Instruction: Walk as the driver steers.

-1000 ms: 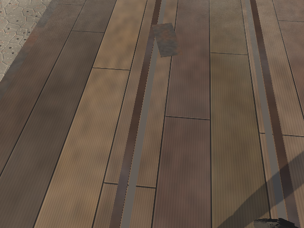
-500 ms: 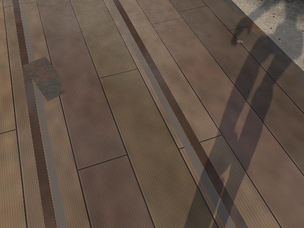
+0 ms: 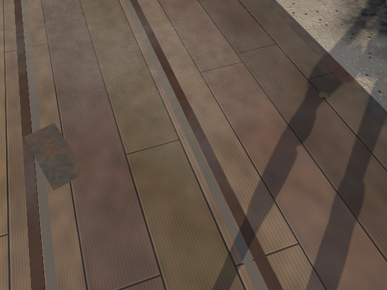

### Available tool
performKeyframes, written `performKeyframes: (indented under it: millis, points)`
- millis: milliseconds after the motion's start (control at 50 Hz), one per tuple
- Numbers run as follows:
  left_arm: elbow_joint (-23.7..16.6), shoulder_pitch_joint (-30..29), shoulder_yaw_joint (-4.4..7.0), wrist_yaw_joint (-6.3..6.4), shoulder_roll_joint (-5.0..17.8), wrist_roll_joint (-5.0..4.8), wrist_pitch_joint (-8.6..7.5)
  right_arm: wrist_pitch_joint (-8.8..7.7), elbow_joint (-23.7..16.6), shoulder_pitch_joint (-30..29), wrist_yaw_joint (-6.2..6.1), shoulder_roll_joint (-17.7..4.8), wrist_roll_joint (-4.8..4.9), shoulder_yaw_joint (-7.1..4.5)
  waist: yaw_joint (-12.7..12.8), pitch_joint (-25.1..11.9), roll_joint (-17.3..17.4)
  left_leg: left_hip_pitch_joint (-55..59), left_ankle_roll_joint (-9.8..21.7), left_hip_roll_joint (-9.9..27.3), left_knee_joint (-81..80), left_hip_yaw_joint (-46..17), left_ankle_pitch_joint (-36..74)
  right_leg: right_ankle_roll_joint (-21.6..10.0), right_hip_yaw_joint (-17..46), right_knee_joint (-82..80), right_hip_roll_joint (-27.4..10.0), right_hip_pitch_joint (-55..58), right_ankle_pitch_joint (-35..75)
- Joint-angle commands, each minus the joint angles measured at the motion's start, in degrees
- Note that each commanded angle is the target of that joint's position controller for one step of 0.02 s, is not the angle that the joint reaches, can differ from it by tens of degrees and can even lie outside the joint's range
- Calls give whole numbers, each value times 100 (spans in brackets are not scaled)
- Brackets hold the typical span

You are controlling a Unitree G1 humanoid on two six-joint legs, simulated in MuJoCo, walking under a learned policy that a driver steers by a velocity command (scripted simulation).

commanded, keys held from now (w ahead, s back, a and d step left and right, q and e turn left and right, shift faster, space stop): w+q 0.98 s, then w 0.02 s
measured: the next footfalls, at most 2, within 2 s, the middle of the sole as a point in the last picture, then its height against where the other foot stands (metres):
left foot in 0.16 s outside the picture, level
right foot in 0.66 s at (216, 262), level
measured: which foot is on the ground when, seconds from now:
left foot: up 0.00-0.14, down 0.16-0.68, up 0.70-1.00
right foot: down 0.00-0.18, up 0.20-0.64, down 0.66-1.00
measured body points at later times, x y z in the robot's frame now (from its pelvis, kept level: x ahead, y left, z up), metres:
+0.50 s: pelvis +0.28 +0.04 +0.00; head +0.31 +0.06 +0.45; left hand +0.39 +0.32 -0.11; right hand +0.36 -0.23 -0.12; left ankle +0.21 +0.08 -0.74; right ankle +0.47 -0.10 -0.68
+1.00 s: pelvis +0.55 +0.09 +0.01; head +0.58 +0.09 +0.45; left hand +0.41 +0.33 -0.12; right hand +0.83 -0.03 -0.10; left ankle +0.56 +0.26 -0.67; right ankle +0.55 -0.02 -0.74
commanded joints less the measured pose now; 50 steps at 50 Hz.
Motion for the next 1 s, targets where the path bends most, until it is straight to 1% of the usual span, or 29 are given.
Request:
performKeyframes:
  millis: [20, 60, 80, 120, 140, 160, 180, 200, 220, 240, 260, 280, 300, 360, 460, 560, 600, 640, 660, 680, 700, 720, 740, 760, 780, 800, 860, 940, 1000]
  points:
    - [-98, 200, 79, 98, 614, 7, -89, -113, -576, -845, 44, -210, -38, 24, 180, 465, -507, -98, 112, -115, -627, 395, 204, -51, 103, -172, -1714, -91, 3425]
    - [21, 308, 63, 155, 678, 27, -69, -131, -678, -969, 62, -170, -41, 59, 169, 435, -541, 151, 277, -289, -1046, 680, -82, 24, -90, 168, -1791, 235, 4467]
    - [49, 286, 69, 185, 767, 41, -61, -128, -676, -864, 51, -207, -35, 48, 85, 304, -632, 434, 393, -461, -1149, 835, -345, 83, -182, 508, -1824, 375, 5424]
    - [71, 192, 106, 256, 975, 74, -13, -121, -533, -248, 4, -356, -48, -9, -223, -100, -881, 1110, 665, -818, -1174, 1038, -984, 158, -303, 1570, -1919, 590, 7104]
    - [41, 98, 134, 264, 1074, 106, 35, -144, -355, 395, -22, -512, -61, -80, -507, -434, -911, 1775, 830, -937, -1322, 967, -1184, 152, -336, 2500, -1960, 445, 7158]
    - [-48, -88, 148, 250, 1144, 76, 61, -191, -118, 1236, -58, -704, -123, -185, -960, -841, -765, 2956, 1062, -889, -1832, 649, -1021, 163, -449, 3811, -1866, -216, 6199]
    - [-288, -164, 86, 207, 945, 46, 9, -175, -17, 1917, -146, -1247, -157, -363, -1210, -1398, -19, 4272, 1527, 339, -1964, -919, -1136, 220, -613, 5795, -1414, -1485, 3448]
    - [-606, 27, 50, 73, 561, -35, -52, -109, -127, 1460, -162, -1641, -49, -466, -589, -1669, 1263, 5636, 2537, 1628, -2626, -4192, -459, 486, 80, 7664, -30, -4039, -1602]
    - [-635, -383, 50, 34, 795, 100, -105, -88, -111, 1253, -136, -1460, 163, -468, -717, -1317, 78, 5342, 2453, 1481, -2844, -3748, -683, 376, 1027, 7700, -543, -4612, -1128]
    - [-772, -649, 30, -5, 773, 23, -181, -79, -164, 944, -161, -1163, 140, -390, -579, -661, -174, 4572, 2234, 1364, -3023, -3078, -637, 387, 995, 7295, -806, -4674, -643]
    - [-755, -629, 38, -5, 775, 6, -197, -75, -142, 739, -166, -828, 102, -303, -308, -140, -614, 3775, 1941, 1102, -3216, -2560, -196, 430, 900, 6711, -1006, -4417, -456]
    - [-781, -658, 34, -1, 737, 91, -105, -110, -153, 583, -194, -704, 110, -255, -138, 39, -650, 3271, 1755, 805, -3289, -2156, 192, 533, 892, 6318, -1130, -4135, -444]
    - [-759, -505, 2, -21, 662, 169, 24, -150, -177, 478, -211, -665, 118, -224, -6, 1, -509, 2970, 1654, 569, -3381, -1812, 423, 640, 848, 6055, -1181, -3825, -404]
    - [-911, -637, -32, -61, 550, 199, 231, -280, -131, 662, -189, -919, 137, -282, 34, -57, -234, 2645, 1603, 258, -3479, -1422, 996, 868, 608, 5328, -1194, -3733, -150]
    - [-1345, -1807, -78, -102, 519, 140, 240, -243, -97, 1134, -194, -989, 146, -327, -421, 30, 56, 3004, 1216, -18, -3389, -1399, 967, 1021, 488, 3711, -1110, -4073, 1048]
    - [-1643, -2483, -115, -120, 612, 71, 143, -199, -126, 1452, -256, -1083, 50, -364, -701, -40, 140, 3741, 1114, 175, -2898, -1798, 1480, 889, 557, 2765, -842, -4029, 1175]
    - [-1621, -2198, -77, -105, 768, 57, 91, -209, -237, 1208, -301, -1173, 21, -387, -471, -87, 204, 3695, 945, 283, -2640, -2015, 1568, 748, 687, 2322, -756, -3397, 892]
    - [-1308, -1125, 36, -21, 1020, 53, 19, -255, -349, 849, -272, -1269, 24, -400, 68, -488, 120, 3336, 706, 77, -1706, -1987, 2179, 540, 604, 1906, -516, -1862, 549]
    - [-1159, -350, 124, 55, 1265, 128, -59, -306, -381, 811, -213, -1108, 88, -350, 455, -995, -274, 2856, 554, -312, -506, -1667, 1717, 330, 1012, 1634, -990, -654, 416]
    - [-1190, 400, 240, 157, 1737, 270, -60, -354, -594, 1040, -197, -562, 232, -204, 598, -1885, -1126, 1792, 382, -816, 1200, -1019, -477, -21, 2773, 1361, -2572, 790, -866]
    - [-1180, 82, 318, 141, 1968, 199, 56, -322, -774, 1448, -190, -588, 179, -183, 127, -2095, -2236, 508, 341, -1265, 2149, -564, -3197, -570, 5156, 640, -3340, 1041, -1161]
    - [-1284, -352, 235, 109, 1392, 149, 115, -211, -518, 1377, -238, -903, 20, -218, -3, -1231, -1116, 130, 360, -692, 2626, -627, -2752, -591, 4648, 704, -3182, 314, -1728]
    - [-1317, -613, 125, 83, 920, 102, 118, -181, -507, 976, -175, -895, -24, -214, 40, -599, -476, 193, 321, -504, 2486, -545, -2264, -477, 3673, 624, -2834, -397, -1441]
    - [-1280, -754, 75, 72, 752, 115, 108, -156, -538, 838, -124, -764, -11, -198, -63, -263, -490, 337, 271, -332, 2192, -481, -2016, -305, 2867, 443, -2526, -890, -722]
    - [-1189, -694, 63, 86, 723, 102, 67, -100, -586, 734, -71, -728, -78, -198, -108, -129, -773, 427, 220, -200, 2003, -438, -1925, -214, 2318, 354, -2325, -1133, -139]
    - [-1120, -638, 67, 79, 726, 85, 21, -28, -558, 776, -21, -681, -102, -182, -148, -94, -878, 532, 173, -166, 1997, -365, -1827, -159, 1892, 281, -2169, -1260, 356]
    - [-972, -425, 120, 11, 796, -1, -123, 60, -746, 463, 68, -582, -83, -149, -183, -135, -861, 267, 98, -97, 1913, -302, -1443, -266, 1269, 116, -2210, -1166, 1312]
    - [-814, -245, 160, -9, 813, 10, -120, 67, -1029, -275, 141, -475, -74, -90, -89, 56, -782, -212, -17, -8, 1197, -144, -718, -276, 497, -44, -2119, -974, 1744]
    - [-710, -127, 174, -20, 833, 10, -113, 22, -1202, -822, 210, -307, -63, 7, 37, 157, -769, 142, 30, -20, 91, 113, -127, -166, -13, -20, -1981, -1008, 1905]
Velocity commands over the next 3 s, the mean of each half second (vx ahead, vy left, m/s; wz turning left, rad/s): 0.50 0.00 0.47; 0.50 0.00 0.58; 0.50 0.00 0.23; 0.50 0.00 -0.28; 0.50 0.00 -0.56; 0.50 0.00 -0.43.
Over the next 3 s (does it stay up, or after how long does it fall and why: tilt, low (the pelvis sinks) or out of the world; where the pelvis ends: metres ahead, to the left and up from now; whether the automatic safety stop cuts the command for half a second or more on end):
stays up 1.48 0.55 0.00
